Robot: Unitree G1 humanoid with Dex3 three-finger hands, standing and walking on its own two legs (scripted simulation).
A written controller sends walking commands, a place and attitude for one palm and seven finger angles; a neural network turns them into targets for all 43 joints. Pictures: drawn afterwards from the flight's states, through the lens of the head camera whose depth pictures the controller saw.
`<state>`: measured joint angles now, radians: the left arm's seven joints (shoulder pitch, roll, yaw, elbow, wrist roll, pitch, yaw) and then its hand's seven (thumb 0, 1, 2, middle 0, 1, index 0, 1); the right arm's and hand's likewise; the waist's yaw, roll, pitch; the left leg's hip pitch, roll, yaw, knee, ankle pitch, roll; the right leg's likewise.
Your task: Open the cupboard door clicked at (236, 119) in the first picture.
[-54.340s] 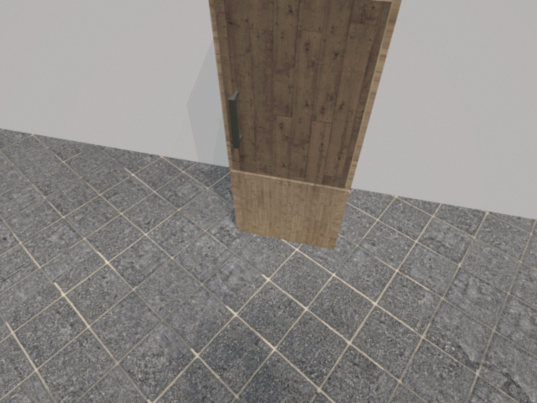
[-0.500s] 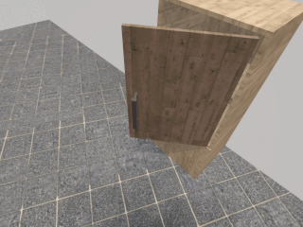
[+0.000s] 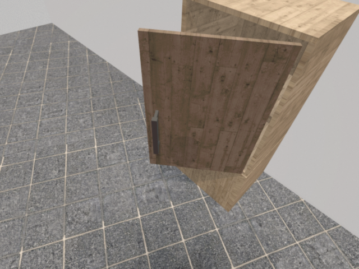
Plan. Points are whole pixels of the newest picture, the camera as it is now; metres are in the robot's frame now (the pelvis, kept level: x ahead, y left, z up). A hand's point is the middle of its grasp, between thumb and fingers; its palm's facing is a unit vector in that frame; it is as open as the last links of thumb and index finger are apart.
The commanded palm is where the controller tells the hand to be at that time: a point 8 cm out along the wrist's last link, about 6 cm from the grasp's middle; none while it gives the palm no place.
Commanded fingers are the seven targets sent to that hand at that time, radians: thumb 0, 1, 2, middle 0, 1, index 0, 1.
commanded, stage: shuffle to correct the standing spot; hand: left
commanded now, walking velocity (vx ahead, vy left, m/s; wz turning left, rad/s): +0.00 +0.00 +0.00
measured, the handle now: (156, 133) +0.58 +0.11 -0.11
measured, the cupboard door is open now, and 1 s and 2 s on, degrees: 39 39 39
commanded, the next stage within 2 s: come to a stop and stand still in 0.22 s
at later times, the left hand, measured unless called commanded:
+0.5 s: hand out of the picture -0.01 +0.12 -0.18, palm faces +0.02 -0.99 -0.17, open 7.3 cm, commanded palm none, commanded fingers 0.00 0.90 0.90 -0.20 -0.30 -0.20 -0.30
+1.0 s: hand out of the picture +0.02 +0.17 -0.19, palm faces +0.06 -0.98 -0.17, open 7.3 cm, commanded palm none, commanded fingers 0.00 0.90 0.90 -0.20 -0.30 -0.20 -0.30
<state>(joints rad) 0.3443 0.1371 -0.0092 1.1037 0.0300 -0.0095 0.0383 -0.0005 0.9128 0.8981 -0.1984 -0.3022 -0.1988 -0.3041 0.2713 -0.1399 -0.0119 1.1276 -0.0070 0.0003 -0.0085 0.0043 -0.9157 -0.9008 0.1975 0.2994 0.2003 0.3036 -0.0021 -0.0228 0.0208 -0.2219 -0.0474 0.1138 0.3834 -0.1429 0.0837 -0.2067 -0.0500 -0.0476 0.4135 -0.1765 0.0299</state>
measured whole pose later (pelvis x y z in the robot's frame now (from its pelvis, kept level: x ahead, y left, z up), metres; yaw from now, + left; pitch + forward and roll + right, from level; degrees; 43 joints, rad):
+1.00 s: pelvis +0.02 +0.00 -0.01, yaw +0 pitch -2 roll -1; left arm 0.28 0.16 0.04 1.06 0.03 0.02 0.04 0.00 0.91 0.90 -0.20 -0.30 -0.20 -0.30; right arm 0.25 -0.14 -0.03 1.08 -0.01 0.01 -0.03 0.01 -0.93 -0.90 0.20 0.30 0.20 0.30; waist 0.03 -0.05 0.05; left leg -0.23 -0.01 0.09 0.52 -0.26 0.05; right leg -0.21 -0.07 -0.06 0.50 -0.25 0.04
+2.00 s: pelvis +0.03 -0.03 +0.00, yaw +0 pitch -2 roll +1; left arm 0.30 0.15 -0.01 1.09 0.02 -0.03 0.03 0.00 0.92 0.90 -0.20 -0.30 -0.20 -0.30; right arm 0.27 -0.18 0.01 1.08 -0.01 -0.02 -0.01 0.01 -0.92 -0.90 0.20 0.30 0.20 0.30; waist 0.00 0.01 0.01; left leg -0.19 0.02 0.07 0.47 -0.24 0.00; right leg -0.21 -0.04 -0.07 0.51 -0.28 -0.01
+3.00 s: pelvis -0.02 -0.01 -0.12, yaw +0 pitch +18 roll -3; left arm 0.34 0.27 0.28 0.05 -0.32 -0.40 -0.34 0.00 0.06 0.54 -0.26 -0.85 -0.26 -0.85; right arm 0.26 -0.20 0.00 0.57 0.03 -0.21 -0.05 0.01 -0.90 -0.90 0.20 0.30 0.21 0.30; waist -0.01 0.01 -0.15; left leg -1.06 0.05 0.01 1.28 -0.53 0.03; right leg -1.01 -0.05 -0.10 1.22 -0.51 0.01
